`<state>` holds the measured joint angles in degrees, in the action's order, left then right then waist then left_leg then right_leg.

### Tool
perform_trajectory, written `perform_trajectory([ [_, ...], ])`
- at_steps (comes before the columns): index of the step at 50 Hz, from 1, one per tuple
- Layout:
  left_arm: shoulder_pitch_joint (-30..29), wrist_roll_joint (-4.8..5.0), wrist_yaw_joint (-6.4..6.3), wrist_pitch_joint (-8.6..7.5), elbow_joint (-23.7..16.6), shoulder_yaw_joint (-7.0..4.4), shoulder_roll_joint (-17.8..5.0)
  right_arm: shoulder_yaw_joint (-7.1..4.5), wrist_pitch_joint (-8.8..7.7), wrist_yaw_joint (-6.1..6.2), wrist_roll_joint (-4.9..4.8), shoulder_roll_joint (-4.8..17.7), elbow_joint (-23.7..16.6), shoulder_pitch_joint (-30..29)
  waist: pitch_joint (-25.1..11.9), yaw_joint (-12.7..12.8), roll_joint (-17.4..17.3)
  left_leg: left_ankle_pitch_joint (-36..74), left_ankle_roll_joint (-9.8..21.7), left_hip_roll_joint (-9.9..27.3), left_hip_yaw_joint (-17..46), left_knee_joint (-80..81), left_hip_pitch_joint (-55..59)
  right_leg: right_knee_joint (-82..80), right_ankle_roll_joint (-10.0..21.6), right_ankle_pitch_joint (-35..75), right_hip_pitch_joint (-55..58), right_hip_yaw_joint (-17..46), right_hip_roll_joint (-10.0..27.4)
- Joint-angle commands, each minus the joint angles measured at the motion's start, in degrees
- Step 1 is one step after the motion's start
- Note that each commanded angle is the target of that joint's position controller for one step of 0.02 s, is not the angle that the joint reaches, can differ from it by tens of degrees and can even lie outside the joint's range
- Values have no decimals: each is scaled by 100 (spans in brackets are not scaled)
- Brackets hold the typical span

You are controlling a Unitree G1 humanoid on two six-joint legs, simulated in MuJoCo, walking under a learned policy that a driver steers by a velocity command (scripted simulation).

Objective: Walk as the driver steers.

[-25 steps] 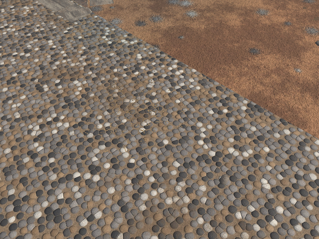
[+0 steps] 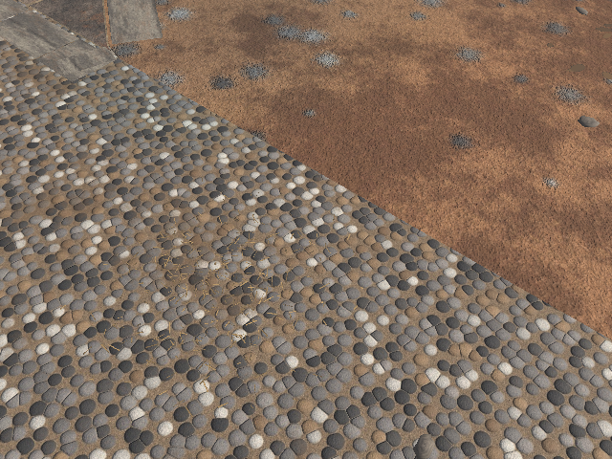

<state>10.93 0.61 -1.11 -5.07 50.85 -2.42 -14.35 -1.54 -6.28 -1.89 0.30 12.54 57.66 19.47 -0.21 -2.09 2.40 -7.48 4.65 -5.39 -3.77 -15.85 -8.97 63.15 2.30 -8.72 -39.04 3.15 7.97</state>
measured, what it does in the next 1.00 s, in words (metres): walks ahead, turning left: right foot, then left foot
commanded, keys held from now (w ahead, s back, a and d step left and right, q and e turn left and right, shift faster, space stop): w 0.26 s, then w+q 0.74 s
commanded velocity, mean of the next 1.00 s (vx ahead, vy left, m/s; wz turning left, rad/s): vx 0.50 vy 0.00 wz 0.31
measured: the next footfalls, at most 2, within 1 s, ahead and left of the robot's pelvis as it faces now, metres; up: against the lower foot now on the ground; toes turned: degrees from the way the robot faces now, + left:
right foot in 0.30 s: +0.35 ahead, -0.17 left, +0.00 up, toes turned -2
left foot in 0.88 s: +0.61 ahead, +0.11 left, +0.00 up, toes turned +21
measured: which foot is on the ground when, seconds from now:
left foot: down 0.00-0.32, up 0.34-0.86, down 0.88-1.00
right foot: up 0.00-0.28, down 0.30-0.86, up 0.88-1.00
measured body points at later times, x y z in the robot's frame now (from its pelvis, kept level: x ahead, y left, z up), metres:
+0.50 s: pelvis +0.28 -0.08 +0.00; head +0.30 -0.09 +0.45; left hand +0.34 +0.18 -0.12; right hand +0.36 -0.35 -0.14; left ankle +0.26 +0.08 -0.65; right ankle +0.31 -0.16 -0.75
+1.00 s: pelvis +0.53 +0.02 -0.02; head +0.57 +0.04 +0.43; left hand +0.53 +0.31 -0.14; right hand +0.75 -0.19 -0.13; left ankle +0.57 +0.10 -0.75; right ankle +0.47 -0.16 -0.64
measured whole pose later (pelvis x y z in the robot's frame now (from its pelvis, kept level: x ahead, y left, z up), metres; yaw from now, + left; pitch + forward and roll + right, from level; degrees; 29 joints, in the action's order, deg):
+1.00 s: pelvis +0.53 +0.02 -0.02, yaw +22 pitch +1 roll +0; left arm 12.0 1.2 -0.3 -7.5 49.7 -3.3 -15.2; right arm -5.1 -3.5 -2.1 -0.9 15.1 45.2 11.4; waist 3.1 -0.3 0.5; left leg -10.3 6.3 -5.3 -1.6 -30.7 -21.9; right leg 71.7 0.8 -22.9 -22.4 1.0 3.1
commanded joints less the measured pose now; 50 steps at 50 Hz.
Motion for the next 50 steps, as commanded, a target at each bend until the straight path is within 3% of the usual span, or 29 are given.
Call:
perform_trajectory([
  [1, 59, -55, -19, -8, -258, -76, -254, -126, -71, 125, -18, 798, -321, -158, 359, 214, -404, 432, 957, 1637, 1229, 1087, -441, -899, -137, 904, -214, 20, 176],
  [5, -790, 2, 63, -67, -486, -41, -168, -146, -9, 193, -96, 926, -224, 285, 377, -96, -450, 503, 751, 1586, 989, 1036, 120, -2336, -166, 1545, -74, -193, -88],
  [10, -1491, 67, 250, -136, -787, 0, -193, -177, 122, 218, -130, 960, -43, 688, 564, -288, -521, 558, 693, 1898, 1021, 619, 1013, -3133, -60, 1043, -137, -245, -252],
  [12, -1397, 71, 313, -185, -836, -26, -298, -215, 176, 234, -138, 1035, -40, 628, 488, -147, -608, 952, 609, 2022, 1066, 322, 1223, -3354, 93, 599, 196, -300, -354],
  [13, -1132, 68, 324, -207, -790, -71, -403, -231, 200, 237, -137, 1087, -66, 521, 333, 30, -688, 1609, 547, 2009, 1025, 33, 1232, -3446, 184, 426, 671, -409, -487],
  [14, -554, 51, 307, -226, -639, -174, -574, -218, 225, 230, -130, 1067, -99, 415, 2, 369, -690, 2573, 441, 1813, 913, -667, 1073, -3588, 306, 380, 1592, -544, -686],
  [15, 570, 42, 260, -241, -328, -338, -913, -145, 230, 217, -72, 897, -176, 327, -701, 858, -575, 2770, 270, 1465, 697, -1949, 440, -3501, 523, 513, 3182, -366, -550],
  [16, 1591, -89, 210, -232, -164, -489, -1532, 9, 156, 185, -15, 426, -343, 631, -1714, 984, 399, 939, -86, 755, 286, -4231, -1599, -3482, 1165, 301, 5574, 1553, 947],
  [17, 1809, -86, 227, -192, -82, -447, -1405, 119, 19, 164, -140, 73, -259, 1008, -2397, 875, 1464, -2383, -200, 135, 799, -5650, -2981, -4351, 1641, -388, 6465, 3708, 1782],
  [18, 1487, -73, 220, -203, -140, -305, -928, -78, -67, 163, -301, 810, -298, 596, -1729, 910, 852, -2213, -91, 478, 1347, -6207, -3435, -4506, 1341, -592, 5840, 3254, 1591],
  [19, 945, -58, 206, -204, -254, -225, -704, -137, -81, 182, -363, 969, -468, 128, -1045, 742, 559, -1684, -34, 789, 1171, -6141, -3505, -4604, 1093, -242, 4968, 2271, 1418],
  [20, 481, -67, 235, -219, -293, -165, -538, -152, -41, 225, -298, 874, -497, -90, -619, 543, 122, -1203, -73, 1025, 1075, -5811, -3241, -4867, 959, 133, 4129, 1605, 1165],
  [22, 132, -113, 263, -259, -242, -111, -292, -211, 147, 245, -230, 643, -450, 64, -218, 217, 272, -698, -101, 1285, 1078, -5307, -2658, -5274, 753, 421, 3245, 693, 759],
  [24, 210, -144, 246, -287, -102, -141, -336, -216, 287, 233, -249, 409, -430, 187, -40, 99, 237, -462, -124, 1278, 1033, -5235, -2597, -5438, 769, 995, 2957, 123, 640],
  [25, 258, -159, 221, -296, -50, -165, -402, -236, 328, 239, -241, 408, -493, 90, 44, 80, 188, -286, -142, 1276, 1065, -5153, -2761, -5483, 784, 1241, 2943, -85, 632],
  [28, 404, -185, 116, -264, 56, -206, -512, -284, 358, 228, -189, 430, -733, -393, 223, 132, 74, 387, -222, 1242, 1180, -4498, -3311, -5568, 787, 1509, 3144, -500, 655],
  [32, 536, -153, 1, -200, 106, -233, -660, -257, 320, 102, -142, 339, -1017, -1106, 402, 320, 25, 1198, -226, 1180, 802, -3218, -3308, -5665, 658, 1444, 3386, -1015, 616],
  [35, 882, -101, -46, -115, 223, -268, -746, -207, 311, -11, -132, 249, -1305, -1702, 595, 547, -74, 1160, -143, 1170, 521, -2659, -3546, -5550, 639, 1602, 3961, -1222, 795],
  [38, 1036, -37, -54, 8, 280, -311, -831, -194, 313, -126, -161, 239, -1591, -2070, 675, 605, -37, 644, -15, 1088, 221, -2348, -3648, -5198, 586, 2118, 4535, -1407, 958],
  [41, 783, 17, -89, 99, 171, -378, -1071, -307, 340, -192, -180, 460, -1733, -1800, 283, 255, 267, -167, 267, 605, -316, -2251, -2587, -4261, 417, 4578, 4611, -1678, 947],
  [42, 680, 28, -106, 139, 131, -400, -1159, -404, 352, -191, -199, 638, -1670, -1329, -18, -40, 378, -415, 403, 367, -447, -2243, -1915, -3529, 358, 5355, 4538, -1732, 909],
  [43, 516, 61, -109, 168, 78, -402, -1210, -566, 353, -155, -210, 924, -1488, -510, -460, -515, 324, -135, 603, 134, -463, -1818, -718, -2407, 213, 5362, 4164, -1814, 738],
  [44, 494, 21, -110, 132, -32, -372, -1157, -788, 389, -30, -192, 1415, -1255, 418, -941, -920, -126, -28, 891, 483, 421, -1467, 1013, -703, -60, 3761, 2871, -1801, 452],
  [45, 1056, -171, 19, -40, -310, -91, -162, -864, 366, 35, -202, 2015, -1258, 350, -1319, -156, -1686, -489, 1889, 2015, 3549, -1156, 2923, 1407, -375, -2081, 177, -1326, -714],
  [46, 572, 67, 111, -339, -488, -108, -488, -739, 289, 23, -102, 1684, -1398, 601, -2124, -449, -1191, -1021, 2204, 2508, 5242, -172, 3320, 2121, -262, -2544, -522, 110, -982],
  [47, -69, 261, 148, -462, -683, -181, -733, -642, 224, 14, -58, 1315, -1362, 436, -1366, -538, -877, -586, 1832, 2326, 4404, -51, 2906, 1982, -92, -1993, -1027, 249, -675],
  [48, -138, 199, 122, -502, -701, -165, -712, -570, 184, 9, -123, 1070, -1442, -15, -861, -250, -416, -69, 1586, 2078, 3585, -76, 2004, 1429, -8, -1432, -834, 228, -400],
  [49, -103, 44, 71, -471, -619, -213, -747, -505, 174, 1, -136, 873, -1564, -483, -551, 21, -144, 495, 1407, 1835, 3004, -25, 1114, 957, -52, -1166, -381, 190, -212],
  [50, 60, -20, 62, -382, -614, -270, -808, -449, 164, 19, -95, 744, -1664, -713, -465, 236, -203, 871, 1341, 1678, 2676, 98, 553, 650, -106, -1001, 64, 229, -78],
])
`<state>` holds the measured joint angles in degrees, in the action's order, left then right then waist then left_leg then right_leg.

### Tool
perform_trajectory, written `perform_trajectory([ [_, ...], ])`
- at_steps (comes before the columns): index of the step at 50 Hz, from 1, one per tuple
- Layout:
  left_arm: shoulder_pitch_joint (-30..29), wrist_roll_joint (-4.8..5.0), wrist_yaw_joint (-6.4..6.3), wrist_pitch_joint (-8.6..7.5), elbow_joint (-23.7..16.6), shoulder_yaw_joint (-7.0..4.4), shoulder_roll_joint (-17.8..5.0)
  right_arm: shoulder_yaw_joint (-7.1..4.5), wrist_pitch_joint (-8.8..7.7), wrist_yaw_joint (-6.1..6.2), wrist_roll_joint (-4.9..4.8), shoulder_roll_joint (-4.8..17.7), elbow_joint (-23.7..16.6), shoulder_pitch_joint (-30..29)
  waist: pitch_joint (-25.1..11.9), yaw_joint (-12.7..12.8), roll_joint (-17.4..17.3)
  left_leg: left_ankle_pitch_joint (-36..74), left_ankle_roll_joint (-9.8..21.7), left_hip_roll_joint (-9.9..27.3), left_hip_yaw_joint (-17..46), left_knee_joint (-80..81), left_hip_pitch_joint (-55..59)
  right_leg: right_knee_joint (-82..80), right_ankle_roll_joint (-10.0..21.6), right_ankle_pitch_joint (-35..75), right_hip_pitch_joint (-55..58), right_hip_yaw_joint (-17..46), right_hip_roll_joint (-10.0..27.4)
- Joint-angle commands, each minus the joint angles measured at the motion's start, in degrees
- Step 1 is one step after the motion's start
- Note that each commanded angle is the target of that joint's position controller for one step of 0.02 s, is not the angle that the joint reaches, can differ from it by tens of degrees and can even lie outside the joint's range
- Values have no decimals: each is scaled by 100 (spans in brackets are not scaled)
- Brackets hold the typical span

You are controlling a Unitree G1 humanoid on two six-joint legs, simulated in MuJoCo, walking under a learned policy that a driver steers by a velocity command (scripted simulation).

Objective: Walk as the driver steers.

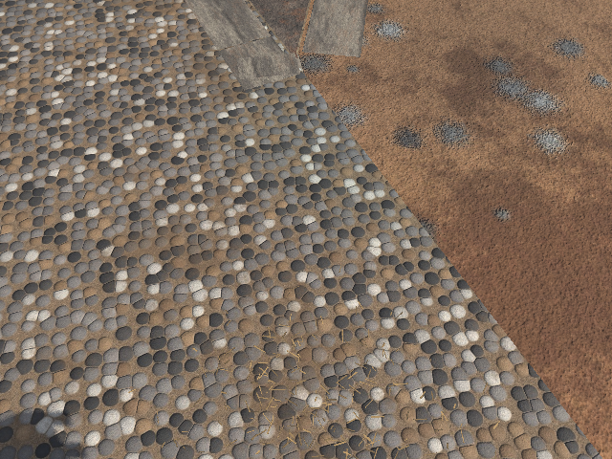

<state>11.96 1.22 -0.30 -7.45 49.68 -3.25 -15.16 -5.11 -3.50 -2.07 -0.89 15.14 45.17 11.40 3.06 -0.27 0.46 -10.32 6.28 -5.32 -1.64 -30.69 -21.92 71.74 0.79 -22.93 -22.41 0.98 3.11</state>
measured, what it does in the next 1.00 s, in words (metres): walks ahead: right foot, then left foot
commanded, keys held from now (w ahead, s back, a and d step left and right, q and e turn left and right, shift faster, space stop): w+q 0.02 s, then w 0.66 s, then w+e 0.32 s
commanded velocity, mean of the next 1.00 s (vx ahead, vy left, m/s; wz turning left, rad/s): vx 0.50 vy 0.00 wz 0.06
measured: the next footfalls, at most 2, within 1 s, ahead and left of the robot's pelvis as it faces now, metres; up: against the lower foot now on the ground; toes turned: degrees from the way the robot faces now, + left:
right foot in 0.40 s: +0.42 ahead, -0.13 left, +0.00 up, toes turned +6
left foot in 0.92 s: +0.67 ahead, +0.14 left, +0.00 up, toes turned +1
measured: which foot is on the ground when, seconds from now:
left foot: down 0.00-0.40, up 0.42-0.90, down 0.92-1.00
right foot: up 0.00-0.38, down 0.40-0.94, up 0.96-1.00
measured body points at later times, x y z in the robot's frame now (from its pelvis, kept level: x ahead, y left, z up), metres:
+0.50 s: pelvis +0.29 -0.05 +0.00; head +0.32 -0.05 +0.45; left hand +0.44 +0.23 -0.10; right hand +0.35 -0.32 -0.13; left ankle +0.12 +0.06 -0.64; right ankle +0.38 -0.13 -0.73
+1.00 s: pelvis +0.55 +0.03 +0.00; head +0.58 +0.04 +0.45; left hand +0.54 +0.30 -0.14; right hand +0.77 -0.21 -0.08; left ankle +0.63 +0.14 -0.73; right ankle +0.41 -0.12 -0.67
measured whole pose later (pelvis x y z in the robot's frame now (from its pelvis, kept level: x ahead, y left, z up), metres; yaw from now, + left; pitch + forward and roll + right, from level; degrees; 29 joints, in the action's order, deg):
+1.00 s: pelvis +0.55 +0.03 +0.00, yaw +0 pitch +3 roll +0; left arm 22.6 1.7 -0.3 -3.4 50.8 -3.0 -16.1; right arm -2.5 -6.6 -1.0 0.2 13.8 40.9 3.0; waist 0.7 3.5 1.3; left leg -8.7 1.0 0.3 -1.1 -30.7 -25.5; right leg 54.6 1.7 -28.6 -14.7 5.0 -1.0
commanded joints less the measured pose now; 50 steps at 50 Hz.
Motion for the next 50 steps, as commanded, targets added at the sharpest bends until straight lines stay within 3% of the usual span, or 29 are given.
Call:
perform_trajectory([
  [1, 20, -113, -16, -51, -527, -209, -711, -84, -117, 57, 29, 495, -452, 43, -730, 157, -39, 1305, 1164, 1571, 2339, 1699, 1517, -453, -33, 496, -1363, 428, 440],
  [3, 17, -173, -25, 78, -558, -182, -540, -96, -146, 124, 22, 609, -424, 149, -606, 210, -68, 1883, 1162, 1482, 1898, 1825, 1115, -955, -207, 774, -1275, 254, 450],
  [5, -374, -212, -46, 126, -694, -137, -426, -113, -156, 205, 23, 718, -330, 406, -453, 79, -174, 2212, 1067, 1348, 1545, 1905, 980, -1672, -330, 1420, -1415, 130, 405],
  [9, -1137, -153, 25, 96, -873, -53, -264, -76, -122, 260, -2, 694, -167, 808, -328, -287, -428, 1745, 671, 1069, 1140, 1863, 1062, -3335, -258, 2899, -1178, 5, 156],
  [14, -1834, -85, 168, 13, -1141, -40, -392, -62, -105, 258, -9, 749, 61, 1215, -58, -569, -506, 1335, 645, 1527, 1570, 1589, 1961, -4117, -24, 2830, -1533, 29, 13],
  [17, -1738, -84, 254, -57, -1202, -58, -491, -86, -31, 311, 8, 831, 128, 1247, -90, -423, -595, 2048, 529, 1779, 1742, 1218, 2544, -4365, 209, 2147, -1465, -13, -85],
  [19, -931, -96, 236, -76, -1000, -162, -694, -91, 8, 315, 14, 900, 72, 999, -552, 55, -684, 3778, 364, 1549, 1517, 433, 2469, -4576, 445, 2013, -177, -299, -402],
  [20, -46, -136, 206, -76, -776, -259, -921, -37, 6, 295, 46, 807, -1, 859, -1182, 471, -578, 3946, 207, 1251, 1282, -580, 1981, -4454, 697, 2350, 1214, -102, -180],
  [21, 977, -202, 172, -59, -645, -344, -1311, 74, -28, 282, 160, 534, -109, 1031, -2083, 723, 198, 2135, -28, 726, 995, -2398, 613, -4238, 1209, 2505, 3127, 1258, 954],
  [22, 1332, -167, 229, -9, -424, -377, -1383, 199, -126, 232, -1, 75, -10, 1827, -2642, 428, 1830, -2110, -351, -81, 924, -4068, -1339, -4966, 1949, 1284, 4639, 3766, 1984],
  [23, 1228, -32, 226, 15, -448, -249, -872, 109, -182, 214, -91, 644, 10, 1419, -2071, 617, 1118, -2166, -296, 264, 1290, -4602, -2039, -5332, 1695, 208, 4342, 3932, 1830],
  [24, 714, -24, 194, 58, -542, -182, -691, 62, -215, 197, -130, 829, -179, 774, -1187, 572, 612, -1582, -281, 561, 1033, -4542, -2290, -5489, 1444, 318, 3460, 3099, 1651],
  [25, 324, -87, 195, 89, -623, -137, -637, 72, -223, 212, -59, 770, -246, 452, -723, 400, 108, -1108, -307, 825, 820, -4261, -2072, -5662, 1341, 933, 2579, 2501, 1433],
  [26, 131, -140, 211, 89, -647, -104, -552, 46, -211, 222, 24, 703, -269, 378, -482, 235, 41, -844, -341, 994, 761, -3928, -1867, -5812, 1318, 1454, 2014, 2135, 1243],
  [27, 65, -186, 220, 73, -638, -75, -503, 37, -175, 222, 38, 618, -254, 515, -489, 69, 194, -696, -362, 1131, 757, -3716, -1551, -5947, 1285, 1770, 1694, 1850, 1084],
  [30, 157, -128, 215, 27, -512, -94, -595, 75, -76, 253, 41, 389, -234, 606, -441, -49, 381, -482, -506, 1248, 581, -3130, -1438, -6246, 1364, 2441, 1338, 1247, 925],
  [33, 370, -105, 137, 77, -395, -148, -787, 112, -73, 266, 85, 323, -417, 20, -317, 80, 276, 344, -646, 1307, 491, -2194, -1755, -6400, 1327, 2821, 1406, 863, 864],
  [37, 795, -15, 80, 165, -219, -151, -840, 167, -149, 209, 74, 195, -617, -789, -167, 347, 271, 1382, -686, 1057, 354, -753, -1392, -6345, 1104, 2715, 1401, 548, 614],
  [41, 1147, 33, 44, 277, -76, -169, -895, 168, -253, 89, 4, 272, -821, -1419, -33, 509, 355, 1326, -694, 822, 362, -25, -1185, -6003, 1090, 2417, 1739, 868, 820],
  [44, 1053, 37, -19, 359, -74, -228, -1025, 85, -352, 41, -5, 527, -812, -1207, -152, 230, 530, 787, -551, 720, 414, 376, -571, -5537, 938, 2481, 1964, 1220, 998],
  [45, 951, 34, -30, 377, -96, -225, -1020, 18, -374, 62, 6, 647, -691, -770, -359, -41, 535, 711, -441, 641, 319, 578, 106, -5121, 833, 2903, 1872, 1162, 871],
  [46, 919, -6, -25, 371, -141, -163, -844, -106, -394, 115, 58, 916, -489, 0, -907, -382, 421, 775, -244, 807, 412, 514, 1341, -4192, 656, 3138, 1493, 943, 528],
  [47, 825, -143, -23, 355, -355, -29, -462, -221, -386, 183, 150, 1357, -378, 1052, -1858, -790, -295, 863, 131, 1954, 1515, 306, 3032, -2364, 403, 1768, 394, 554, 37],
  [48, 1643, 0, -3, 250, -477, 110, 35, -280, -303, 154, 150, 1653, -239, 1280, -2566, -389, -1978, -112, 955, 3120, 3860, 803, 4624, -636, 136, -1116, -1654, 265, -604],
  [49, 1393, 131, -13, 227, -370, -39, -603, -147, -280, 156, 126, 1054, -310, 1191, -2176, -573, -1322, -1128, 828, 2937, 4057, 1186, 4209, 72, 130, -1031, -2222, 735, -268],
  [50, 869, 156, -17, 243, -504, -134, -877, -51, -284, 172, 85, 767, -336, 854, -1392, -573, -923, -1146, 578, 2735, 3164, 1317, 3456, 175, 160, -482, -2413, 653, -53],
])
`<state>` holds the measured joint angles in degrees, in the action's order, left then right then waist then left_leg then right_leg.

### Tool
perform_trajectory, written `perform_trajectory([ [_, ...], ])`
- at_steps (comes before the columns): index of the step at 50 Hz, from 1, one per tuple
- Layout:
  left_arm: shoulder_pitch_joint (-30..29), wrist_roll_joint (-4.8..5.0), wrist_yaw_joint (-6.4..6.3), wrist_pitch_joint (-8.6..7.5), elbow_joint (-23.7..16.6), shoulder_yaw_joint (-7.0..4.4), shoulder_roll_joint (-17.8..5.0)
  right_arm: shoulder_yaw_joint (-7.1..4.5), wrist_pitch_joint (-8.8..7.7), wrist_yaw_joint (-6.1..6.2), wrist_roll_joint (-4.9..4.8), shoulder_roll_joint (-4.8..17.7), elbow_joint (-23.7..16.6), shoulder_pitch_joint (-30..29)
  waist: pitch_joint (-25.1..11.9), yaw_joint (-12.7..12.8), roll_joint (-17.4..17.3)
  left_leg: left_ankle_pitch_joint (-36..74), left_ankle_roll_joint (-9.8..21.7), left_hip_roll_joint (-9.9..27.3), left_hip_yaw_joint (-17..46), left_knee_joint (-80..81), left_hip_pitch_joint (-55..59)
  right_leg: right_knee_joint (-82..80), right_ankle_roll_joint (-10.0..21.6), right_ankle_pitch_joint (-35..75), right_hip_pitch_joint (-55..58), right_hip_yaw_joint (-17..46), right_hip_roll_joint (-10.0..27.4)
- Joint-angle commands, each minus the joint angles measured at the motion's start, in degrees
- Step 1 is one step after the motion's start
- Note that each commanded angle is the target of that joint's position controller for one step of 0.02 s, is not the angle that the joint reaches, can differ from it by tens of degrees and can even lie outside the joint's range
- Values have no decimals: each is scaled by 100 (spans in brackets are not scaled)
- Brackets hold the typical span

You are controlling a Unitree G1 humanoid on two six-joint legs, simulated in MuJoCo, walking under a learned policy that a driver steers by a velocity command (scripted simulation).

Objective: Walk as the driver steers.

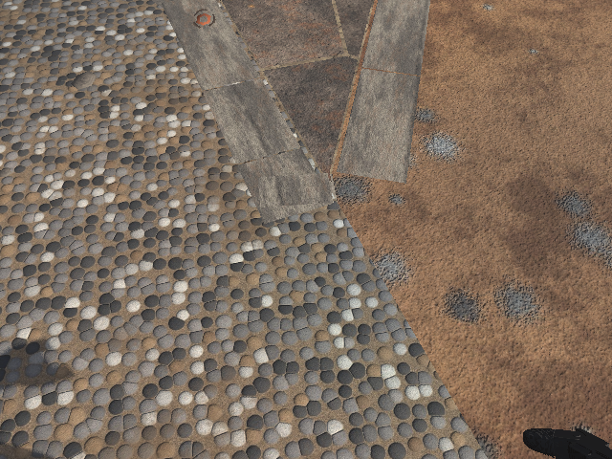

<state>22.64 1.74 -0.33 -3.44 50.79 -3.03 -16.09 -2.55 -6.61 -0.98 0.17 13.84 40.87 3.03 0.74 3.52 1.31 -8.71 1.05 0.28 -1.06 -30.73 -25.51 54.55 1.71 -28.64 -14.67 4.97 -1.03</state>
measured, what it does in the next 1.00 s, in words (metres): walks ahead: right foot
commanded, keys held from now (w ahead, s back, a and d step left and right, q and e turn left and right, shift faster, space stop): w+e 0.40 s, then w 0.32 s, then w+q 0.28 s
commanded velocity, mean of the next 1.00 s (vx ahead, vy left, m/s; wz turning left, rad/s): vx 0.50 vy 0.00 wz -0.26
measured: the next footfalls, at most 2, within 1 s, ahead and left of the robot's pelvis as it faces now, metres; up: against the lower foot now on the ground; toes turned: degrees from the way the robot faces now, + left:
right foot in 0.46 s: +0.35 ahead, -0.19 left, +0.00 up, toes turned -19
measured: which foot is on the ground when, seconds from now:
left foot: down 0.00-0.46, up 0.48-1.00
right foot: up 0.00-0.44, down 0.46-1.00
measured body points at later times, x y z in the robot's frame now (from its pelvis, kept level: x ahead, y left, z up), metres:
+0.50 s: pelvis +0.24 -0.07 -0.01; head +0.28 -0.09 +0.43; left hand +0.51 +0.12 -0.09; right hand +0.19 -0.36 -0.15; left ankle +0.10 +0.11 -0.68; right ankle +0.31 -0.18 -0.73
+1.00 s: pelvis +0.51 -0.13 +0.00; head +0.54 -0.13 +0.44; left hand +0.62 +0.15 -0.13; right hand +0.64 -0.41 -0.10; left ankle +0.68 -0.06 -0.72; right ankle +0.31 -0.18 -0.73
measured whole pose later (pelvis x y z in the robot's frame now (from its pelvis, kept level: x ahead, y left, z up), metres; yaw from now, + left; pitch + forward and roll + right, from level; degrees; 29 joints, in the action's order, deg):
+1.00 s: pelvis +0.51 -0.13 +0.00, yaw -14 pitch +3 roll -1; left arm 19.2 0.3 -0.7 -3.1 48.6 -4.3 -16.4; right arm -2.3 -4.3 -3.5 -1.1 14.8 44.8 4.5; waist 0.5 3.0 -1.5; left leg -2.1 4.5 1.3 -2.0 -31.5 -32.1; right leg 15.4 0.8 -23.9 6.4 -5.5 -1.6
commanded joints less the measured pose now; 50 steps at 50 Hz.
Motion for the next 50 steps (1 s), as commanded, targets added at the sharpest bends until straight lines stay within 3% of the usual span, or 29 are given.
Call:
perform_trajectory([
  [1, -397, 59, -32, -116, -645, -165, -704, -245, 29, 53, -6, 763, 84, 1282, -742, -755, -653, -824, 975, 1928, 2478, 1503, 3035, 1763, 33, 555, -2950, 142, 583],
  [2, -459, -8, -27, -70, -685, -188, -634, -206, 26, 37, 10, 613, 105, 1005, -430, -592, -714, -459, 957, 1751, 2014, 1705, 2462, 1529, -1, 866, -2777, 139, 725],
  [4, -338, 16, 11, 66, -698, -196, -420, -204, -21, 30, 47, 534, 171, 753, -193, -354, -876, 11, 906, 1523, 1283, 2062, 1793, 1313, -47, 1169, -2319, 106, 892],
  [7, -556, -23, 17, 186, -874, -193, -290, -283, -82, 66, 58, 723, 319, 790, -26, -285, -605, 742, 1013, 1570, 637, 2282, 1655, 1002, -152, 1654, -2539, 124, 943],
  [13, -1492, -56, 195, 142, -1219, -120, -164, -365, 15, 163, 34, 1021, 521, 1021, 208, -574, -417, 1100, 855, 1461, -440, 2316, 1975, -747, -138, 3031, -2517, -235, 851],
  [18, -2187, -52, 342, 160, -1623, -104, -225, -452, 184, 170, -107, 1266, 701, 1353, 439, -768, -433, 1360, 693, 1726, -765, 1999, 2783, -1550, 112, 2468, -2556, -629, 718],
  [20, -2067, -65, 371, 179, -1702, -172, -363, -495, 259, 181, -160, 1414, 705, 1284, 275, -587, -576, 2806, 572, 1755, -949, 1424, 2995, -1681, 321, 1882, -2097, -918, 448],
  [21, -1754, -84, 360, 193, -1657, -240, -467, -510, 293, 190, -194, 1483, 718, 1277, 21, -376, -660, 3817, 519, 1720, -1030, 851, 2980, -1739, 450, 1612, -1510, -1088, 200],
  [22, -940, -75, 335, 193, -1446, -378, -661, -490, 336, 195, -215, 1471, 730, 1204, -396, 118, -570, 4346, 393, 1532, -1205, -194, 2755, -2150, 631, 1883, -388, -1222, -110],
  [23, 50, -60, 241, 216, -1148, -579, -1051, -397, 318, 206, -137, 1260, 724, 1326, -934, 530, -267, 3521, 177, 1293, -1275, -1600, 1708, -2264, 847, 2222, 1356, -821, -74],
  [24, 253, -41, 141, 206, -1083, -699, -1779, -148, 210, 141, 110, 509, 435, 1717, -1293, 106, 1347, -1094, -218, 427, -1191, -3839, -878, -2604, 1684, 1830, 3273, 2033, 1533],
  [25, 397, -70, 173, 113, -1236, -569, -1541, -113, -15, 68, -64, 658, 465, 1625, -2385, 235, 1073, -2560, -229, -55, 240, -4828, -1534, -3651, 2266, 1283, 3734, 4204, 2298],
  [26, 228, -126, 224, 38, -1163, -449, -1148, -237, -100, 19, -331, 1062, 343, 1029, -1707, 376, 538, -2124, -123, 236, 473, -4985, -2081, -3751, 1915, 1544, 3385, 3370, 2131],
  [27, -91, -105, 223, -4, -1169, -399, -993, -196, -142, 30, -317, 984, 280, 803, -1128, 214, 411, -1678, -4, 501, 407, -4641, -2090, -3676, 1681, 1905, 2596, 2517, 1900],
  [28, -551, -115, 216, -17, -1215, -325, -769, -207, -133, 80, -179, 965, 349, 733, -738, -13, 107, -1289, 12, 740, 393, -4200, -1793, -3715, 1481, 2403, 1760, 1887, 1665],
  [29, -846, -178, 211, -39, -1280, -247, -550, -248, -66, 97, -110, 1000, 413, 837, -574, -238, 174, -1039, 23, 882, 445, -3882, -1358, -3859, 1383, 2879, 1151, 1463, 1471],
  [30, -951, -212, 206, -63, -1305, -228, -507, -255, 20, 85, -102, 965, 472, 989, -536, -374, 230, -873, 9, 922, 464, -3723, -1055, -4038, 1371, 3004, 816, 1296, 1396],
  [33, -854, -176, 162, -174, -1179, -262, -662, -216, 191, 107, -34, 736, 489, 956, -322, -466, 84, -368, -161, 906, 393, -3091, -1083, -4425, 1425, 3469, 496, 802, 1313],
  [36, -612, -154, 74, -170, -1007, -264, -698, -178, 201, 103, 1, 639, 345, 447, -98, -313, 94, 595, -284, 848, 367, -2060, -1437, -4558, 1274, 3574, 667, 400, 1170],
  [40, -424, -176, 30, -171, -808, -265, -763, -91, 161, -11, -108, 493, 267, -80, 133, -48, 220, 1698, -187, 650, 172, -823, -1266, -4732, 1009, 3051, 846, -153, 1108],
  [45, -161, -160, 12, -111, -479, -306, -809, -58, 149, -178, -169, 530, -8, -586, 421, 141, 166, 1283, 102, 456, 213, -225, -1640, -4532, 900, 3294, 1838, -442, 1514],
  [47, -246, -136, -28, -51, -441, -331, -868, -69, 134, -260, -157, 576, -89, -557, 365, 48, 231, 811, 269, 339, 114, -122, -1538, -4212, 773, 4087, 2159, -584, 1628],
  [48, -354, -134, -54, -24, -462, -346, -930, -101, 137, -280, -140, 646, -86, -392, 215, -70, 319, 549, 365, 189, -39, -112, -1204, -3910, 688, 5009, 2220, -700, 1613],
  [49, -427, -138, -86, 9, -488, -364, -1008, -166, 155, -276, -121, 769, -41, -92, -61, -233, 437, 293, 463, -23, -238, -172, -696, -3442, 601, 6090, 2272, -805, 1567],
  [50, -546, -134, -123, 65, -523, -362, -1044, -283, 175, -257, -108, 955, 102, 551, -450, -605, 423, 285, 599, -281, -428, -52, 189, -2528, 458, 6879, 2142, -1016, 1406],
])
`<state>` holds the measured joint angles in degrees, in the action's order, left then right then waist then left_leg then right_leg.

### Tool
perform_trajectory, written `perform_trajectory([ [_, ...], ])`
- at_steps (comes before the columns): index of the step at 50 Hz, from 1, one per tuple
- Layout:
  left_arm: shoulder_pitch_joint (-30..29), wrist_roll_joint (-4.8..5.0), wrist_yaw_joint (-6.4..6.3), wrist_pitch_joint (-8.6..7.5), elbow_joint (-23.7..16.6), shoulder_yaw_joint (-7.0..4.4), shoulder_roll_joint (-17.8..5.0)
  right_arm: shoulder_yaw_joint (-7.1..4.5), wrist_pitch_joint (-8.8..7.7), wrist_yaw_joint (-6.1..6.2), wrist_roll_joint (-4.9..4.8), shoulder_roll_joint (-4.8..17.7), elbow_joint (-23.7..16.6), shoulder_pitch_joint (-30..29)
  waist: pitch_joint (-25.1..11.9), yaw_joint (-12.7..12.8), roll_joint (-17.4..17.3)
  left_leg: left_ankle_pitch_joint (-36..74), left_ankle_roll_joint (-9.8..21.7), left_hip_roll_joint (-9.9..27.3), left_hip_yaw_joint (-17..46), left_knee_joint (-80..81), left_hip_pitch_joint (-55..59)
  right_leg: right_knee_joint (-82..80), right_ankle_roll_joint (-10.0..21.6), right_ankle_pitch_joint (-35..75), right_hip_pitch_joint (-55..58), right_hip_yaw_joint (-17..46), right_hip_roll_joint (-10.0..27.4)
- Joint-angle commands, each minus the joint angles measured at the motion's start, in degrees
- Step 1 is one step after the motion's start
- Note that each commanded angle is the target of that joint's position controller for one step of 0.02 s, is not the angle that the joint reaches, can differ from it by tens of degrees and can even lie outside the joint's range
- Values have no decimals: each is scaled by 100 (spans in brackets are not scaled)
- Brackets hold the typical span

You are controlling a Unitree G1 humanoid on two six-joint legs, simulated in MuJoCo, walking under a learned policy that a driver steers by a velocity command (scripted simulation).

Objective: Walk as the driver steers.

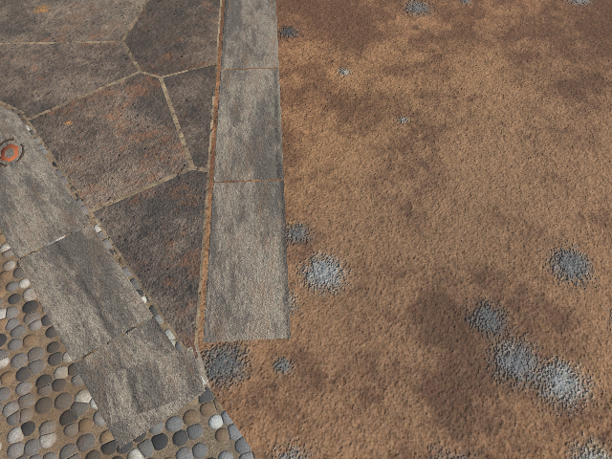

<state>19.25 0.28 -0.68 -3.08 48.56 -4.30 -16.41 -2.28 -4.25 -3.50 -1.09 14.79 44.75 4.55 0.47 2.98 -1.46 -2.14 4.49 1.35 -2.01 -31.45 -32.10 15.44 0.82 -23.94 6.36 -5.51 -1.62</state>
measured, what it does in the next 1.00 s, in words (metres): walks ahead, turning left: left foot, then right foot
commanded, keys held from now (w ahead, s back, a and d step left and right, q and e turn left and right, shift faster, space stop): w+q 0.32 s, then w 0.68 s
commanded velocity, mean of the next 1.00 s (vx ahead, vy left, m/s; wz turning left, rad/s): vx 0.50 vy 0.00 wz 0.27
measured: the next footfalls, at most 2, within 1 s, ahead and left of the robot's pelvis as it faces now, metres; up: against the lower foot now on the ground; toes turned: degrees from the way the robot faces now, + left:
left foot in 0.02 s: +0.19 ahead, +0.10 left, +0.00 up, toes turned +3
right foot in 0.50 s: +0.49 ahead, -0.06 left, +0.00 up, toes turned +17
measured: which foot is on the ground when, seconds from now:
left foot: up 0.00-0.00, down 0.02-0.54, up 0.56-1.00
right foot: down 0.00-0.04, up 0.06-0.48, down 0.50-1.00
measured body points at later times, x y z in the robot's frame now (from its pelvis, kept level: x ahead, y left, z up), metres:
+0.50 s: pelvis +0.30 +0.02 +0.01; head +0.32 +0.03 +0.46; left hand +0.46 +0.30 -0.07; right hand +0.40 -0.26 -0.11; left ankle +0.15 +0.10 -0.72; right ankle +0.45 -0.07 -0.72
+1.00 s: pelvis +0.55 +0.10 +0.01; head +0.58 +0.12 +0.46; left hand +0.45 +0.37 -0.12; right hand +0.85 -0.04 -0.06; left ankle +0.65 +0.25 -0.72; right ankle +0.45 -0.07 -0.72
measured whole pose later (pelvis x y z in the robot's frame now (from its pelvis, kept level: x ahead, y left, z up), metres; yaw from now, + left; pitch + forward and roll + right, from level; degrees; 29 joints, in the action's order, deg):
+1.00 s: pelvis +0.55 +0.10 +0.01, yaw +17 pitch +3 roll -2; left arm 23.6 1.4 0.2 -3.2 49.9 -3.3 -16.8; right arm -1.7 -4.7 -2.2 -0.7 14.7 37.8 2.1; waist 0.4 5.7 -1.3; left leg -2.4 2.7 1.8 0.1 -28.3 -29.1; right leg 17.6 -0.3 -22.0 1.9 -0.3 -0.8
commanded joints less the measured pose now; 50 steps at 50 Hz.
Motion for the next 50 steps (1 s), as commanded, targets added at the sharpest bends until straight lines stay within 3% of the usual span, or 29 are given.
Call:
perform_trajectory([
  [1, -197, -8, -139, 49, -363, -193, -951, -469, -37, 53, 16, 1170, -90, 1250, -908, -938, 489, -129, 463, -375, -55, 102, 2265, 2675, 332, 6032, -723, -150, 1229],
  [2, 227, -129, -115, -47, -591, -37, -521, -636, -8, 142, 49, 1781, -50, 1984, -1679, -906, -650, -269, 1311, 1030, 2323, 113, 4466, 4920, -44, 3509, -2875, -217, 572],
  [3, 282, -129, -17, -241, -612, 104, -221, -548, -29, 114, -47, 1615, -70, 1941, -2258, -735, -1264, -1048, 2014, 1812, 4884, 1173, 5523, 6264, -228, -767, -4464, 713, -367],
  [4, -171, 86, 91, -425, -712, 11, -661, -451, -23, 125, -30, 1277, -89, 1844, -1820, -949, -803, -1573, 1688, 1652, 4389, 1376, 5299, 6536, -64, -582, -5093, 1303, 56],
  [5, -604, 189, 122, -518, -852, 23, -714, -406, -21, 150, -10, 1086, -178, 1562, -1164, -898, -404, -1435, 1454, 1437, 3589, 1409, 4536, 6258, 47, -137, -5198, 1186, 323],
  [6, -791, 88, 96, -548, -892, 17, -681, -360, -16, 156, 12, 968, -255, 1211, -628, -659, 93, -937, 1303, 1218, 3023, 1517, 3579, 5661, 54, 211, -4998, 1104, 548],
  [7, -827, -41, 52, -504, -889, -46, -754, -295, -19, 177, 53, 786, -349, 955, -406, -469, 124, -435, 1209, 1025, 2632, 1655, 2923, 5183, 15, 432, -4602, 1085, 715],
  [8, -736, -82, 45, -434, -910, -63, -723, -277, -7, 198, 99, 775, -435, 827, -318, -311, -41, -139, 1228, 917, 2517, 1785, 2497, 4982, -46, 538, -4309, 1081, 757],
  [11, -673, -125, -1, -274, -968, -34, -529, -335, -25, 283, 69, 955, -493, 861, -213, -196, -148, 516, 1288, 729, 2048, 1973, 1873, 4238, -305, 896, -4126, 919, 738],
  [13, -1091, -133, -23, -252, -1107, 5, -426, -377, -19, 352, 28, 1074, -468, 1008, -103, -323, -151, 588, 1146, 551, 1786, 1982, 1700, 3413, -431, 1654, -4132, 867, 643],
  [16, -1710, -93, 26, -299, -1260, 67, -264, -386, 49, 413, -23, 1075, -413, 1264, -76, -593, -276, 172, 863, 283, 1597, 1827, 1585, 2136, -481, 2712, -3712, 823, 364],
  [20, -2123, -16, 165, -404, -1366, 62, -358, -341, 108, 435, -32, 962, -243, 1687, -65, -818, -357, -130, 785, 578, 1926, 1475, 2205, 1443, -357, 2978, -3604, 870, 283],
  [23, -2005, -17, 221, -474, -1389, 2, -529, -355, 150, 440, 21, 1000, -206, 1730, -40, -687, -507, 278, 680, 850, 2291, 1033, 2776, 1185, -81, 2255, -3480, 831, 253],
  [24, -1701, -24, 210, -495, -1316, -35, -584, -353, 168, 434, 24, 999, -222, 1646, -116, -488, -561, 767, 604, 796, 2268, 769, 2822, 987, 57, 2154, -3075, 713, 182],
  [25, -1130, -70, 177, -518, -1171, -123, -757, -307, 164, 420, 39, 876, -265, 1579, -484, -206, -502, 1424, 465, 518, 2083, 126, 2724, 916, 267, 2253, -2177, 723, 233],
  [26, -224, -140, 139, -530, -1070, -204, -1054, -208, 145, 409, 110, 675, -392, 1501, -1270, 212, -86, 903, 261, 196, 1709, -1296, 2063, 1149, 673, 2428, -726, 1507, 1027],
  [27, 490, -150, 158, -453, -812, -361, -1527, -99, 62, 404, -22, 325, -407, 2336, -2053, 56, 1594, -1396, -203, -676, 1026, -3332, -24, 887, 1652, 1390, 1350, 3860, 2170],
  [28, 625, 20, 211, -419, -736, -252, -1073, -116, 8, 395, -38, 630, -361, 2242, -1839, 163, 1642, -3072, -238, -559, 1259, -4007, -947, 265, 1672, 186, 1385, 4937, 2402],
  [29, 295, 56, 195, -389, -776, -152, -755, -215, -4, 375, -78, 983, -450, 1622, -958, 237, 986, -2649, -218, -272, 1277, -4302, -1324, 169, 1414, -216, 679, 4248, 2221],
  [30, -67, -7, 183, -336, -851, -97, -666, -198, -9, 370, -34, 941, -562, 1183, -501, 139, 513, -2202, -220, -15, 996, -4169, -1251, 55, 1260, 157, -63, 3567, 1982],
  [31, -300, -37, 191, -308, -844, -46, -554, -204, -21, 355, 50, 869, -636, 950, -116, 15, 386, -1892, -242, 165, 863, -3784, -1180, -129, 1245, 684, -683, 3111, 1759],
  [32, -424, -80, 192, -319, -846, -1, -467, -220, -14, 344, 75, 801, -635, 978, -36, -142, 533, -1666, -258, 345, 828, -3488, -895, -262, 1182, 1150, -1068, 2778, 1581],
  [35, -420, -21, 196, -353, -746, -11, -531, -162, 36, 330, 67, 529, -609, 1093, -80, -279, 732, -1412, -385, 454, 607, -2881, -587, -536, 1255, 2061, -1457, 2125, 1375],
  [39, -241, 28, 133, -298, -579, -77, -788, -66, -3, 311, 103, 340, -790, 397, -1, -107, 555, -285, -510, 470, 439, -1428, -532, -701, 1195, 2674, -1480, 1472, 1252],
  [42, 50, 83, 116, -243, -416, -85, -873, -43, -47, 253, 56, 314, -898, -131, 86, 104, 555, 455, -523, 290, 294, -521, -165, -660, 1068, 2623, -1451, 1177, 1170],
  [45, 328, 117, 111, -166, -241, -91, -918, -60, -79, 179, 6, 382, -1056, -533, 207, 203, 579, 427, -419, 197, 299, -93, -150, -500, 1007, 2583, -1050, 1265, 1393],
  [48, 325, 125, 70, -69, -141, -131, -1033, -117, -118, 118, 12, 541, -1108, -479, 172, 15, 654, -120, -191, 100, 261, 222, 130, -112, 858, 3129, -603, 1333, 1601],
  [49, 216, 130, 54, -40, -144, -139, -1079, -176, -128, 125, 34, 646, -1023, -131, -20, -232, 663, -184, -82, -34, 126, 390, 689, 307, 763, 3887, -591, 1208, 1516],
  [50, 197, 118, 41, -20, -148, -102, -995, -299, -121, 164, 65, 866, -797, 593, -484, -581, 561, -134, 77, -152, 10, 486, 1755, 1159, 627, 4560, -774, 975, 1255],
])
